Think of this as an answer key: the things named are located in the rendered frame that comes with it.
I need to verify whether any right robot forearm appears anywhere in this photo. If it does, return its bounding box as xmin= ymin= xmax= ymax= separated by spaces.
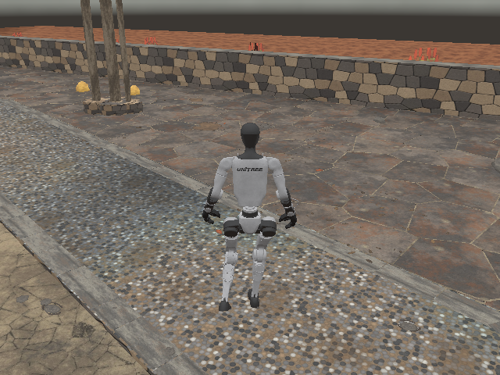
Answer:
xmin=280 ymin=188 xmax=295 ymax=216

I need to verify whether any robot left hand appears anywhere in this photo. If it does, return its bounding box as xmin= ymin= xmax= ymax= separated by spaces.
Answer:
xmin=202 ymin=209 xmax=220 ymax=224

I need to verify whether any robot left upper arm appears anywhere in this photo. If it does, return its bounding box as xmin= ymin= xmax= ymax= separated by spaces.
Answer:
xmin=210 ymin=156 xmax=234 ymax=199

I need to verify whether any robot right hand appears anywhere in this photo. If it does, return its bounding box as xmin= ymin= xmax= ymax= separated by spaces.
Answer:
xmin=279 ymin=213 xmax=297 ymax=229

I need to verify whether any robot right shin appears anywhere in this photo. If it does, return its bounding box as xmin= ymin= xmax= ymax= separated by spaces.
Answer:
xmin=252 ymin=249 xmax=266 ymax=298

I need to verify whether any left robot forearm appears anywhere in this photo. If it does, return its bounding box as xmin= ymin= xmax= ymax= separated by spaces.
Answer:
xmin=204 ymin=187 xmax=218 ymax=213

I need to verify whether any left robot thigh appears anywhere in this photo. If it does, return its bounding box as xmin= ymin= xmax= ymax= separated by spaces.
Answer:
xmin=223 ymin=217 xmax=239 ymax=265

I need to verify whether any robot right upper arm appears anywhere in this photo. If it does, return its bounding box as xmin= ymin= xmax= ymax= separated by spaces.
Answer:
xmin=266 ymin=157 xmax=288 ymax=200

